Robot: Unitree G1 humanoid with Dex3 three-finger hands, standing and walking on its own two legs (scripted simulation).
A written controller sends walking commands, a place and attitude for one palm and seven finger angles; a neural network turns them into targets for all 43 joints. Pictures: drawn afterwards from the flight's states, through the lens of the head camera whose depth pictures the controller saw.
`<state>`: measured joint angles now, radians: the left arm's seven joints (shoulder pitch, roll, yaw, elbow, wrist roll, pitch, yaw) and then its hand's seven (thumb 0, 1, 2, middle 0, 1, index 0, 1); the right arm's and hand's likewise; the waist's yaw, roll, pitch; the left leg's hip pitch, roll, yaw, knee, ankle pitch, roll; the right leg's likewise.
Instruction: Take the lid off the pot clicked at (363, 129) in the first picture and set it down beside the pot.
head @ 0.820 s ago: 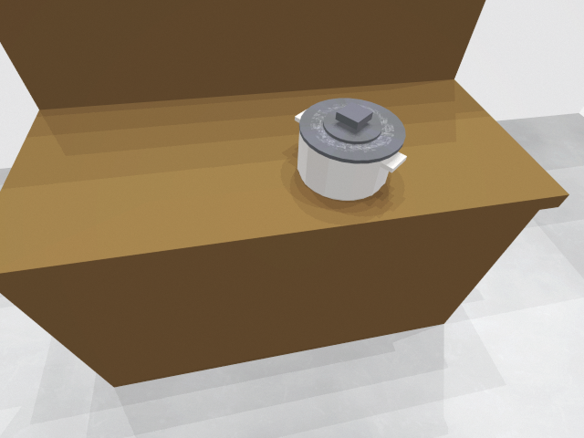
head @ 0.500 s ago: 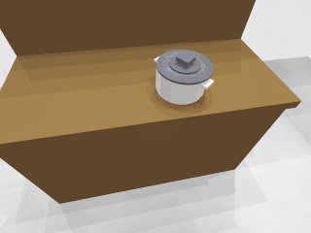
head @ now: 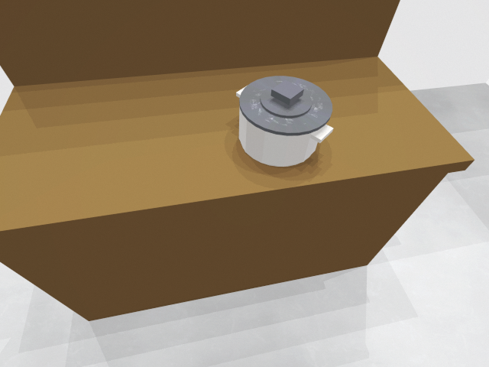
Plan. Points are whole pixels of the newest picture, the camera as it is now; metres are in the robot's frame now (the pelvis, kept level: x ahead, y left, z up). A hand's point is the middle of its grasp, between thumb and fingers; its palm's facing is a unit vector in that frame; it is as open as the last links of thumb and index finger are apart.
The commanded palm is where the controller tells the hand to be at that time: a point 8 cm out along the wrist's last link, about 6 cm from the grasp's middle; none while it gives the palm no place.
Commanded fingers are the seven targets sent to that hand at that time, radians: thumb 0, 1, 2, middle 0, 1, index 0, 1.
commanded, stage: walk to a spot facing it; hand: left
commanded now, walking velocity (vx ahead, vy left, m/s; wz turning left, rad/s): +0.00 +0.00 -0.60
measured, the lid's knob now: (287, 92) +0.64 -0.05 +0.09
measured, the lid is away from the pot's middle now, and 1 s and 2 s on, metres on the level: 0.01 0.01 0.01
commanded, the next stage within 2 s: none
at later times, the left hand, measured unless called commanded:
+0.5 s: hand out of the picture +0.08 +0.17 -0.17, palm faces -0.13 -0.95 -0.28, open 7.4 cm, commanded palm none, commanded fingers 0.00 0.90 0.90 -0.20 -0.30 -0.20 -0.30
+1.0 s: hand (185, 320) +0.22 +0.13 -0.16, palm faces -0.49 -0.84 -0.24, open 7.4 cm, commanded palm none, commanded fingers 0.00 0.90 0.90 -0.20 -0.30 -0.20 -0.30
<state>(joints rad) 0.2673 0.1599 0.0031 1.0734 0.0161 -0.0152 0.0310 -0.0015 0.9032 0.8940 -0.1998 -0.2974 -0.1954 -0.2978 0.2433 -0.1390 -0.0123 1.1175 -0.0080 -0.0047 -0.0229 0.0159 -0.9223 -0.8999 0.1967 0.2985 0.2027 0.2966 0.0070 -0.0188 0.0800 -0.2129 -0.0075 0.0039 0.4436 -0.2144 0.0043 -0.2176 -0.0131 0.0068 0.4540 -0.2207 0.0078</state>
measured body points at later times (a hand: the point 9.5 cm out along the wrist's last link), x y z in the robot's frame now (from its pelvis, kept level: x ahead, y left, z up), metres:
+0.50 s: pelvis +0.00 -0.03 -0.01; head +0.07 -0.05 +0.44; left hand +0.09 +0.22 -0.15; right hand +0.08 -0.30 -0.15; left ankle +0.00 +0.13 -0.68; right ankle +0.01 -0.12 -0.74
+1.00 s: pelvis +0.01 +0.00 +0.00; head +0.08 -0.02 +0.44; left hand +0.25 +0.18 -0.14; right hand -0.04 -0.25 -0.14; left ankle +0.04 +0.13 -0.74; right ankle -0.06 -0.14 -0.69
